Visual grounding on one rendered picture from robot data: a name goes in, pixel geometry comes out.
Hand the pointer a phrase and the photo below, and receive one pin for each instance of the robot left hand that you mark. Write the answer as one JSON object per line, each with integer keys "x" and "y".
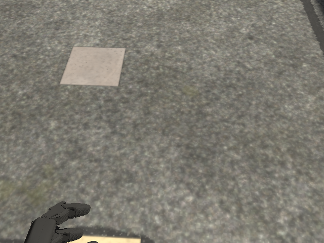
{"x": 44, "y": 229}

